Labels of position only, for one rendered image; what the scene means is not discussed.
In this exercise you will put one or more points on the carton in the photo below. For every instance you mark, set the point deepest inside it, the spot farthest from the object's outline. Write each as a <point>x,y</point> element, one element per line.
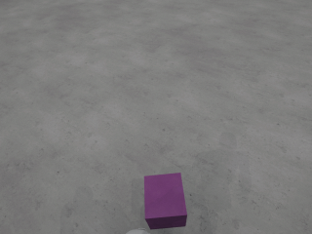
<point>164,202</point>

